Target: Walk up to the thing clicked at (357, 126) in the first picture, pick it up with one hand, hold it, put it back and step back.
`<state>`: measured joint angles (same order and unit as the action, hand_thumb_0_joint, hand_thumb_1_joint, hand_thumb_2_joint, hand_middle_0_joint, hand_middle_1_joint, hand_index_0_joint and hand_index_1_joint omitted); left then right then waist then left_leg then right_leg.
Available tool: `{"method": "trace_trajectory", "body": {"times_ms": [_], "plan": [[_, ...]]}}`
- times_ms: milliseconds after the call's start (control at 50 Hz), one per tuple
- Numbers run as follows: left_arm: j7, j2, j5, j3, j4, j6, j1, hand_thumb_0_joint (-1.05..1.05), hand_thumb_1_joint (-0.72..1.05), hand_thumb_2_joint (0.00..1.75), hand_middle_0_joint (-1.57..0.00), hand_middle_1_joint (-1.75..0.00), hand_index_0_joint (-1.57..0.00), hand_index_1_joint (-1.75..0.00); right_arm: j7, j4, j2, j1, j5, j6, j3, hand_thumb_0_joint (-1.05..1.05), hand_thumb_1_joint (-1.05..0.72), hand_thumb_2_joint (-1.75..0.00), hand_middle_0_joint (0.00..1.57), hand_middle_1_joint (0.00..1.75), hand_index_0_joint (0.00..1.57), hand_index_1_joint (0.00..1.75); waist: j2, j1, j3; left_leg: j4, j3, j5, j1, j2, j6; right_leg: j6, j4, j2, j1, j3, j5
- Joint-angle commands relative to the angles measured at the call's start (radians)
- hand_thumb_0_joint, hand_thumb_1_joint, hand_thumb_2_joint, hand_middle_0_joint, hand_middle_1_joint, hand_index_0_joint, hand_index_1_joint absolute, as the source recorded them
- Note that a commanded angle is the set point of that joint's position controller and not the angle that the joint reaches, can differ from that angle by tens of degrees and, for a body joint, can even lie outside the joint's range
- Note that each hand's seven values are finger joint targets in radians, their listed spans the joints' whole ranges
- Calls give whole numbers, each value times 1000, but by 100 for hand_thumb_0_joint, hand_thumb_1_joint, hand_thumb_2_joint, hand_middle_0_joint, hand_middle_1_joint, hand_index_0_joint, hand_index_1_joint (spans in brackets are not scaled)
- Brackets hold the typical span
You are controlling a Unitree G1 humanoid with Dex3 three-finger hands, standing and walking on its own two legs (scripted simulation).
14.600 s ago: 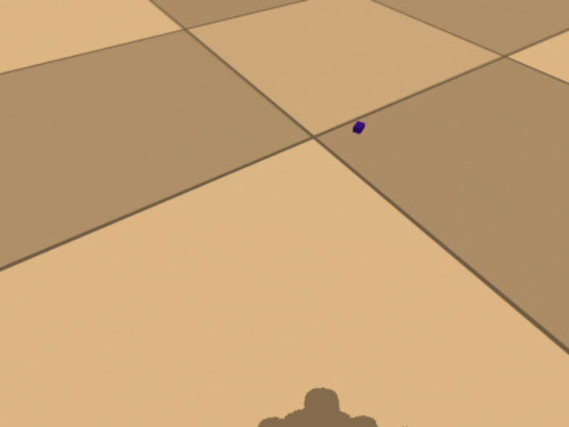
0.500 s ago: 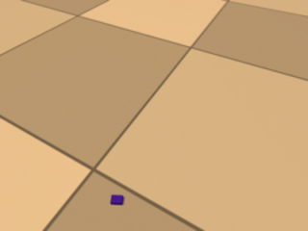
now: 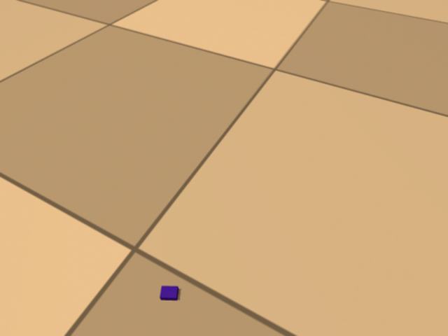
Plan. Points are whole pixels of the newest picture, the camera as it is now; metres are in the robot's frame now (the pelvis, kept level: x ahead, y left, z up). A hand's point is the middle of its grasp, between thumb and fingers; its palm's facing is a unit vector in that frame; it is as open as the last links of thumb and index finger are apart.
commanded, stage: stand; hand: left
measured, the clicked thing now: (169, 293) +0.44 +0.23 -0.76
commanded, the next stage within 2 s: none
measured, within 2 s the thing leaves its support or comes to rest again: neither
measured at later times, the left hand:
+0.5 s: hand out of the picture +0.07 +0.27 -0.15, palm faces -0.02 -0.94 -0.35, open 7.4 cm
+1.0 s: hand out of the picture +0.07 +0.27 -0.15, palm faces -0.03 -0.94 -0.35, open 7.4 cm
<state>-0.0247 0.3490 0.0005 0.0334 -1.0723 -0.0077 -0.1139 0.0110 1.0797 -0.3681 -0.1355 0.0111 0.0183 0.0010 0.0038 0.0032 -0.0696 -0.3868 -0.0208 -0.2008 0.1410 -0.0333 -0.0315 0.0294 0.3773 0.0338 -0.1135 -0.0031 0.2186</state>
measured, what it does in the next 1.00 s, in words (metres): stands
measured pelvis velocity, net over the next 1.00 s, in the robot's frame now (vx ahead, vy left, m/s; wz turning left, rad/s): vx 0.00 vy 0.01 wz -0.01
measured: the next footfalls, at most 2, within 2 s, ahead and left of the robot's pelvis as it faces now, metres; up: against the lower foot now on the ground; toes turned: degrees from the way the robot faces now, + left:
none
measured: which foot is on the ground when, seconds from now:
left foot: down 0.00-1.00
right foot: down 0.00-1.00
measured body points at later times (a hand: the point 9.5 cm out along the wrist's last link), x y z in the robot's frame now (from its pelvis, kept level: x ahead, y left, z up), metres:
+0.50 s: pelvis +0.00 +0.01 +0.00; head +0.01 +0.01 +0.45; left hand +0.07 +0.32 -0.13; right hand +0.07 -0.29 -0.13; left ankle +0.01 +0.14 -0.74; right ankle -0.01 -0.10 -0.74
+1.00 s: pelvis +0.00 +0.01 +0.00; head +0.01 +0.01 +0.45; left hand +0.07 +0.32 -0.13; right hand +0.07 -0.29 -0.13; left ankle +0.01 +0.14 -0.74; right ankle -0.01 -0.10 -0.74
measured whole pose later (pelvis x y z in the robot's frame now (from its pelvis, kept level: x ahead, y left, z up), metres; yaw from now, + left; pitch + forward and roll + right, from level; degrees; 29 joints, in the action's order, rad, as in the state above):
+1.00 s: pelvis +0.00 +0.01 +0.00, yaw +0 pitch -2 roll +0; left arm 0.00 0.35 0.00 0.00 -1.14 0.02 -0.12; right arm -0.01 1.14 -0.35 -0.10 0.01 0.01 0.00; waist 0.00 0.00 -0.06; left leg -0.31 0.00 -0.16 0.11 -0.01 -0.01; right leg 0.01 0.31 0.01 -0.09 0.01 0.18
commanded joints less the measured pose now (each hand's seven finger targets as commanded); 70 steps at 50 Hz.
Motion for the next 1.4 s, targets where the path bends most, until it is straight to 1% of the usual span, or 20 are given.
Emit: {"method": "trace_trajectory", "body": {"times_ms": [0,80,120,220,340,360,420,440,620,720,780,820,860,960,1040,1080,1120,1180,1260,1380], "plan": [[20,221,0,28,43,37,60,0,90,90,-20,-30,-20,-30,5,-47,-198,60,-7,20,-30,0,-90,-90,20,30,20,30,-14,-4,105,67,-78,208,-42,-91,45,6,-93,-156,38,121,-229],[24,221,-1,21,22,42,64,0,90,90,-20,-30,-20,-30,2,-30,-204,62,-5,18,-29,0,-90,-90,20,30,20,30,5,-3,96,92,-78,196,-44,-93,42,-2,-105,-153,44,114,-225],[25,223,0,17,13,42,65,0,90,90,-20,-30,-20,-30,0,-24,-200,66,-3,15,-29,0,-90,-90,20,30,20,30,21,-2,67,106,-77,141,-39,-91,42,-5,-127,-152,16,117,-157],[28,219,-1,13,4,46,69,0,90,90,-20,-30,-20,-30,-3,-11,-198,63,-3,16,-29,0,-90,-90,20,30,20,30,8,-1,92,116,-79,154,-45,-94,43,-7,-125,-155,40,116,-177],[30,218,3,8,-3,44,64,0,90,90,-20,-30,-20,-30,-5,-4,-195,77,-1,17,-33,0,-90,-90,20,30,20,30,3,-5,80,127,-83,131,-51,-98,43,-10,-132,-151,13,109,-124],[30,223,2,8,-5,44,69,0,90,90,-20,-30,-20,-30,-6,-1,-187,71,-1,17,-31,0,-90,-90,20,30,20,30,10,-1,73,132,-83,117,-41,-95,42,-10,-134,-151,6,112,-106],[31,221,3,7,-5,47,62,0,90,90,-20,-30,-20,-30,-6,-1,-194,75,-2,18,-33,0,-90,-90,20,30,20,30,-14,-3,112,122,-82,168,-64,-102,47,-10,-117,-158,32,111,-172],[32,221,2,6,-6,47,70,0,90,90,-20,-30,-20,-30,-5,0,-188,75,-2,18,-32,0,-90,-90,20,30,20,30,3,-1,99,125,-82,167,-49,-98,44,-9,-121,-157,31,110,-172],[31,223,5,4,-11,42,50,0,90,90,-20,-30,-20,-30,-4,8,-195,74,-1,15,-33,0,-90,-90,20,30,20,30,-22,-2,83,133,-83,121,-56,-99,48,-8,-126,-153,-7,113,-114],[31,221,5,0,-13,41,44,0,90,90,-20,-30,-20,-30,-5,9,-196,75,-3,13,-34,0,-90,-90,20,30,20,30,-17,-1,78,132,-83,129,-48,-96,47,-6,-127,-152,-5,112,-106],[32,222,5,0,-15,42,34,0,90,90,-20,-30,-20,-30,-6,10,-193,73,-4,13,-33,0,-90,-90,20,30,20,30,-5,-1,68,132,-84,107,-43,-92,48,-8,-133,-152,-13,115,-96],[32,228,6,2,-11,44,36,0,90,90,-20,-30,-20,-30,-5,7,-196,70,-3,14,-34,0,-90,-90,20,30,20,30,-7,-1,94,123,-81,134,-63,-98,52,-5,-123,-158,-4,118,-134],[33,224,5,0,-7,44,42,0,90,90,-20,-30,-20,-30,-5,9,-195,66,-2,13,-32,0,-90,-90,20,30,20,30,-4,1,87,122,-81,141,-49,-96,50,-7,-125,-157,-2,116,-140],[33,223,5,1,-5,44,40,0,90,90,-20,-30,-20,-30,-4,6,-197,68,-3,16,-33,0,-90,-90,20,30,20,30,-7,-1,112,116,-79,201,-63,-101,51,-5,-108,-162,31,112,-204],[35,222,7,0,-7,44,35,0,90,90,-20,-30,-20,-30,-3,4,-196,72,-5,14,-35,0,-90,-90,20,30,20,30,2,-1,110,110,-76,218,-73,-101,52,-8,-107,-160,29,104,-221],[36,217,6,-1,-7,44,31,0,90,90,-20,-30,-20,-30,-2,4,-197,69,-5,13,-35,0,-90,-90,20,30,20,30,5,-2,100,112,-77,209,-69,-100,53,-10,-110,-159,22,104,-215],[36,222,3,0,-7,44,36,0,90,90,-20,-30,-20,-30,-3,5,-192,65,-4,11,-32,0,-90,-90,20,30,20,30,8,-1,78,123,-78,175,-57,-97,50,-9,-118,-158,7,107,-173],[37,219,6,0,-6,42,37,0,90,90,-20,-30,-20,-30,-3,5,-196,71,-5,9,-34,0,-90,-90,20,30,20,30,-1,-2,65,127,-82,146,-47,-95,48,-9,-127,-156,2,106,-145],[35,222,3,3,-4,42,41,0,90,90,-20,-30,-20,-30,-5,5,-195,61,-4,10,-33,0,-90,-90,20,30,20,30,-6,1,69,131,-79,119,-41,-92,48,-6,-131,-159,10,114,-127],[36,228,6,4,-2,44,37,0,90,90,-20,-30,-20,-30,-4,1,-189,62,-4,12,-33,0,-90,-90,20,30,20,30,-1,1,100,121,-81,171,-63,-97,49,-5,-122,-161,24,111,-172]]}}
